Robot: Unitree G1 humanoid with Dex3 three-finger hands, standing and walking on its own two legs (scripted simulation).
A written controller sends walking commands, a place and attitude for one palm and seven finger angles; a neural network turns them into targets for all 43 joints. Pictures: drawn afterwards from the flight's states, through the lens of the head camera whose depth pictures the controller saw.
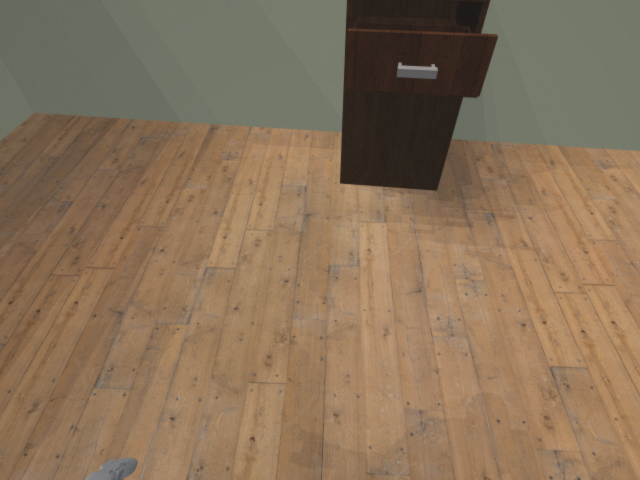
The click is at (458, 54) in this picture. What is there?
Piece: drawer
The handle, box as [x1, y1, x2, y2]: [397, 62, 437, 78]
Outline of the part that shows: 398,62 397,76 435,78 437,69 434,66 434,64 431,64 430,67 403,66 401,63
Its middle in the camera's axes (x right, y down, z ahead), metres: +0.29 -0.51 +1.17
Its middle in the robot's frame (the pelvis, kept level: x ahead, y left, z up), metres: +1.23 -0.23 -0.04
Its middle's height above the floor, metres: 0.73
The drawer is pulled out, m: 0.30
